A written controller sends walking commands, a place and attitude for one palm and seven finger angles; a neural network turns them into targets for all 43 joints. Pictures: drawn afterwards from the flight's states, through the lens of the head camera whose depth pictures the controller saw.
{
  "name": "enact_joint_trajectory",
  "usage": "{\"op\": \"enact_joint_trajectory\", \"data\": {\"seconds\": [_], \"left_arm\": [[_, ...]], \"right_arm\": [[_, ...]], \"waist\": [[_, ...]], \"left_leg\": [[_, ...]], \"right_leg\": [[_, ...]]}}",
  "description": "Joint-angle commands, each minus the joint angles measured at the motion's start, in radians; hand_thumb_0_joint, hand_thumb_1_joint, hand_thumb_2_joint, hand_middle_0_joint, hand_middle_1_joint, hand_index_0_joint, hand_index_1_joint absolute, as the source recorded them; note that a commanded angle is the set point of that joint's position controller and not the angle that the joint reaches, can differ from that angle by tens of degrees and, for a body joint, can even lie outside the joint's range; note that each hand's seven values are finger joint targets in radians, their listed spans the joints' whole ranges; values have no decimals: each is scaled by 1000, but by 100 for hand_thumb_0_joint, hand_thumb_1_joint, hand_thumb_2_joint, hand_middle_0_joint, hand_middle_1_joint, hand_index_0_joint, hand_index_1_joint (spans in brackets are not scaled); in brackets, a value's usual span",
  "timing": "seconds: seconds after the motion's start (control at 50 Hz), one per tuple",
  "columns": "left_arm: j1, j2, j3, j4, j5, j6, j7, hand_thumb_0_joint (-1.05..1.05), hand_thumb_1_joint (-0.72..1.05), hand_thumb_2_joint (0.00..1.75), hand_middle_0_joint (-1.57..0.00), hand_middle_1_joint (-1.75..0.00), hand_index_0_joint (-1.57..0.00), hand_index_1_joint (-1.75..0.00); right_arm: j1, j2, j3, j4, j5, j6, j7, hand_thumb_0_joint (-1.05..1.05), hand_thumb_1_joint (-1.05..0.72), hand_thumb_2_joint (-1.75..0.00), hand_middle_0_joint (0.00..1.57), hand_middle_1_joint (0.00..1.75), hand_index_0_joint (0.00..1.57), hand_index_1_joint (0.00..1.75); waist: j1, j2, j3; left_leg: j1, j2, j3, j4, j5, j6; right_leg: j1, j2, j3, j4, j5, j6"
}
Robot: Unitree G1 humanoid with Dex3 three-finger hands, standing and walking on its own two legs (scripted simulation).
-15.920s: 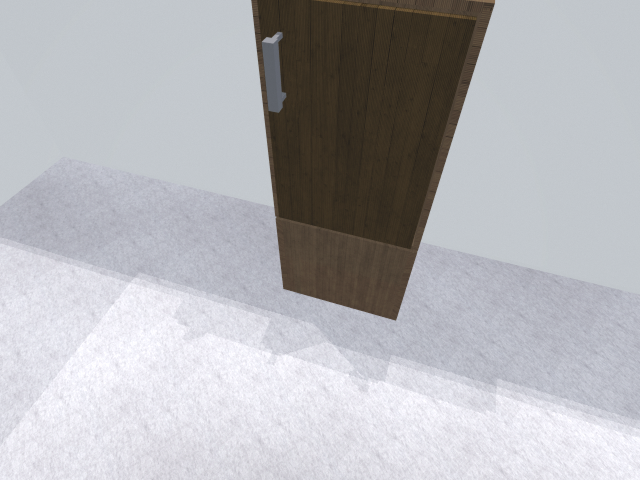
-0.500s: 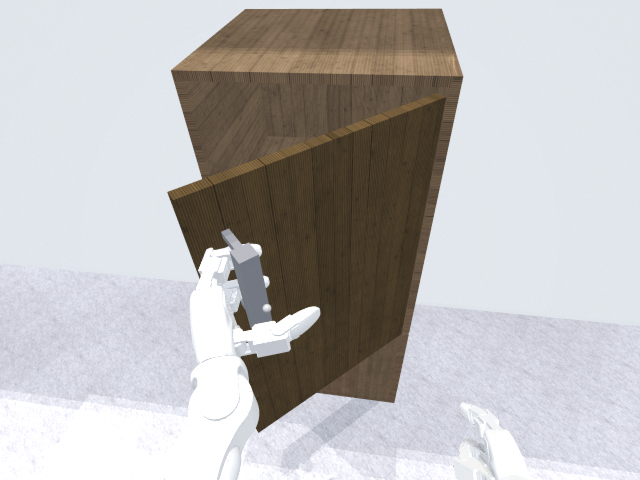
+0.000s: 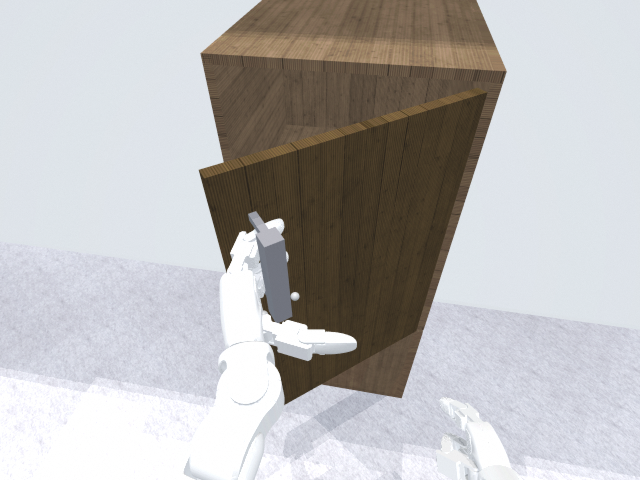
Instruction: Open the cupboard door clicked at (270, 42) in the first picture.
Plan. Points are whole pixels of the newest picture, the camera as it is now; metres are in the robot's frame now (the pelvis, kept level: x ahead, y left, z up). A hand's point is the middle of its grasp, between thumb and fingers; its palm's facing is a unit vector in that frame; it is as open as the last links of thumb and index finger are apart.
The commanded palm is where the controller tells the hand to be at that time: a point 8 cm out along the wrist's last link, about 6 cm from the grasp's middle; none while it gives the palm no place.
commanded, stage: slide the hand sideways off the handle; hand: left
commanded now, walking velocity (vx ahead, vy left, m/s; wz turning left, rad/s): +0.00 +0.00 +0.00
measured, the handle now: (268, 268) +0.33 +0.10 +0.12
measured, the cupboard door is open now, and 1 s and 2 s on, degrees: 40 42 42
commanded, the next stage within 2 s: draw the hand back to the body in 1.18 s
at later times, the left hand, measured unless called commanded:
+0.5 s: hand (291, 333) +0.24 +0.06 +0.13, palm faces -0.14 -0.99 -0.02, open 16.2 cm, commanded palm +0.20 +0.13 +0.12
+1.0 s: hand (230, 362) +0.21 +0.12 +0.12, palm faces -0.04 -1.00 -0.08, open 16.3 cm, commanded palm +0.17 +0.18 +0.12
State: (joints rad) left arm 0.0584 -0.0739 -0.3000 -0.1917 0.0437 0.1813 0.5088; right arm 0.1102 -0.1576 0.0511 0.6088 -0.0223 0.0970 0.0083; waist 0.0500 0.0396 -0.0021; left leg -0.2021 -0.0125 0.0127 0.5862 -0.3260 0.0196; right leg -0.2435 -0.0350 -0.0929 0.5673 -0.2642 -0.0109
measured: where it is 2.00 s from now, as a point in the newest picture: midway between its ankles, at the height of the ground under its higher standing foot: outside the picture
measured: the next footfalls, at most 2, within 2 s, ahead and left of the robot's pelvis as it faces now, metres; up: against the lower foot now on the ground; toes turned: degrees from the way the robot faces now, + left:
none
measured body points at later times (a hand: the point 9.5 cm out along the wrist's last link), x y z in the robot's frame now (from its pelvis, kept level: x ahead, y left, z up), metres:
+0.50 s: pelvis +0.00 -0.01 +0.00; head -0.02 -0.02 +0.45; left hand +0.24 +0.12 +0.13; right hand +0.19 -0.21 -0.07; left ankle +0.00 +0.10 -0.73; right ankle +0.03 -0.12 -0.73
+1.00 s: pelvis +0.02 -0.03 -0.01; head +0.01 -0.05 +0.44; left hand +0.20 +0.17 +0.12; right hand +0.20 -0.25 -0.07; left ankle +0.00 +0.10 -0.73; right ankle +0.03 -0.12 -0.73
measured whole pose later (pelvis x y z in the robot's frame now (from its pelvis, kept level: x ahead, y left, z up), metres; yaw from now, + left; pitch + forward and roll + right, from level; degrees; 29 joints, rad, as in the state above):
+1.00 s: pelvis +0.02 -0.03 -0.01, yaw -1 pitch +0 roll +0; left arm 0.55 0.21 0.07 -0.44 -0.23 -0.04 -0.18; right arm 0.27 -0.24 0.04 0.51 0.03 -0.17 -0.05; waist 0.03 0.06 -0.05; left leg -0.27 0.03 0.00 0.66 -0.39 -0.01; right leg -0.32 0.01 -0.10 0.64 -0.33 -0.04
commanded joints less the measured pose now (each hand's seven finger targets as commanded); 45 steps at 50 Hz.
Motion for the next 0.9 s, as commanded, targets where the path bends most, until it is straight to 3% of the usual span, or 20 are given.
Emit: {"op": "enact_joint_trajectory", "data": {"seconds": [0.0, 0.04, 0.06, 0.1, 0.14, 0.18, 0.24, 0.26, 0.34, 0.36, 0.38, 0.4, 0.46, 0.48, 0.52, 0.58, 0.64, 0.68, 0.76, 0.88], "left_arm": [[-297, -1, -139, -259, 60, -124, -298, 0, -50, 30, -15, -30, -15, -30], [-285, 61, -111, -270, 15, -165, -447, 0, -50, 30, -15, -30, -15, -30], [-278, 62, -118, -261, -16, -171, -510, 0, -50, 30, -15, -30, -15, -30], [-275, 65, -74, -267, -88, -163, -569, 0, -50, 30, -15, -30, -15, -30], [-197, 67, -12, -272, -138, -138, -564, 0, -50, 30, -15, -30, -15, -30], [-163, 68, 26, -285, -155, -119, -531, 0, -50, 30, -15, -30, -15, -30], [-95, 111, 75, -319, -134, -110, -484, 0, -50, 30, -15, -30, -15, -30], [-55, 126, 86, -320, -123, -110, -474, 0, -50, 30, -15, -30, -15, -30], [19, 175, 145, -349, -115, -112, -467, 0, -50, 30, -15, -30, -15, -30], [44, 207, 186, -327, -114, -110, -465, 0, -50, 30, -15, -30, -15, -30], [29, 188, 169, -345, -117, -109, -471, 0, -50, 30, -15, -30, -15, -30], [25, 211, 199, -361, -124, -110, -470, 0, -50, 30, -15, -30, -15, -30], [119, 252, 267, -366, -142, -114, -482, 0, -50, 30, -15, -30, -15, -30], [124, 236, 255, -382, -150, -117, -490, 0, -50, 30, -15, -30, -15, -30], [146, 266, 294, -406, -168, -130, -502, 0, -50, 30, -15, -30, -15, -30], [216, 280, 310, -440, -185, -158, -530, 0, -50, 30, -15, -30, -15, -30], [236, 318, 354, -451, -203, -186, -561, 0, -50, 30, -15, -30, -15, -30], [247, 310, 341, -470, -215, -209, -585, 0, -50, 30, -15, -30, -15, -30], [299, 359, 397, -453, -243, -240, -629, 0, -50, 30, -15, -30, -15, -30], [415, 372, 436, -473, -275, -283, -675, 0, -50, 30, -15, -30, -15, -30]], "right_arm": [[-79, -117, -43, -199, 17, -44, -12, 0, -90, -90, 20, 30, 20, 30], [-77, -117, -32, -228, 28, -62, -36, 0, -90, -90, 20, 30, 20, 30], [-73, -121, -27, -236, 36, -70, -40, 0, -90, -90, 20, 30, 20, 30], [-75, -119, -18, -256, 47, -99, -46, 0, -90, -90, 20, 30, 20, 30], [-85, -119, -15, -266, 54, -123, -48, 0, -90, -90, 20, 30, 20, 30], [-92, -119, -11, -271, 55, -138, -42, 0, -90, -90, 20, 30, 20, 30], [-90, -121, -15, -277, 50, -146, -33, 0, -90, -90, 20, 30, 20, 30], [-88, -124, -16, -280, 48, -145, -29, 0, -90, -90, 20, 30, 20, 30], [-87, -121, -15, -293, 46, -138, -29, 0, -90, -90, 20, 30, 20, 30], [-86, -125, -14, -289, 45, -132, -31, 0, -90, -90, 20, 30, 20, 30], [-93, -123, -11, -295, 46, -129, -32, 0, -90, -90, 20, 30, 20, 30], [-91, -122, -11, -298, 46, -131, -34, 0, -90, -90, 20, 30, 20, 30], [-81, -124, -15, -295, 45, -131, -42, 0, -90, -90, 20, 30, 20, 30], [-79, -123, -12, -299, 48, -132, -41, 0, -90, -90, 20, 30, 20, 30], [-70, -126, -18, -300, 48, -143, -47, 0, -90, -90, 20, 30, 20, 30], [-49, -132, -23, -300, 51, -166, -48, 0, -90, -90, 20, 30, 20, 30], [-26, -140, -30, -292, 53, -193, -55, 0, -90, -90, 20, 30, 20, 30], [-20, -143, -32, -294, 55, -217, -57, 0, -90, -90, 20, 30, 20, 30], [7, -156, -39, -276, 56, -262, -66, 0, -90, -90, 20, 30, 20, 30], [27, -163, -46, -277, 59, -318, -62, 0, -90, -90, 20, 30, 20, 30]], "waist": [[-78, -93, -179], [-72, -73, -188], [-77, -17, -164], [-70, -21, -147], [-49, -59, -131], [-35, -64, -119], [-21, -91, -112], [-10, -70, -107], [-4, -92, -106], [1, -88, -85], [-6, -62, -74], [-2, -60, -80], [8, -50, -97], [1, -41, -90], [-3, -74, -106], [-5, -38, -107], [-17, -75, -103], [-21, -24, -99], [-24, -56, -103], [-11, -59, -129]], "left_leg": [[47, 24, -57, -92, 204, -1], [44, 18, -56, -85, 182, 4], [46, 17, -61, -89, 164, 1], [18, 14, -76, -98, 124, -1], [-7, 19, -81, -107, 100, -7], [-27, 19, -85, -119, 79, -15], [-41, 19, -68, -115, 88, -12], [-49, 20, -65, -119, 88, -15], [-56, 18, -40, -111, 87, -5], [-70, 20, -40, -118, 74, -7], [-69, 18, -34, -121, 64, -7], [-70, 17, -33, -120, 58, -6], [-65, 17, -18, -109, 85, -3], [-66, 17, -14, -109, 91, -4], [-65, 16, -7, -97, 95, 0], [-60, 16, -1, -81, 123, 1], [-71, 13, 1, -60, 124, 6], [-67, 11, -2, -57, 126, 4], [-88, 7, -7, -23, 141, 6], [-108, 3, -13, -7, 182, 5]], "right_leg": [[16, 24, 31, -47, 154, -36], [21, 21, 28, -39, 151, -37], [2, 21, 27, -36, 126, -39], [-5, 25, 16, -40, 84, -37], [-7, 29, 3, -44, 51, -31], [-7, 28, -5, -41, 25, -29], [0, 28, 6, -48, 25, -27], [7, 27, 6, -42, 21, -29], [21, 28, 25, -61, 25, -25], [23, 28, 24, -65, 9, -27], [17, 26, 27, -70, 0, -25], [24, 27, 33, -74, -5, -25], [50, 29, 41, -84, 28, -24], [47, 29, 39, -83, 41, -22], [57, 30, 52, -92, 51, -15], [53, 30, 54, -87, 94, -13], [47, 30, 69, -94, 97, -5], [32, 29, 61, -87, 99, -6], [33, 23, 81, -86, 121, -1], [40, 22, 68, -47, 204, 3]]}}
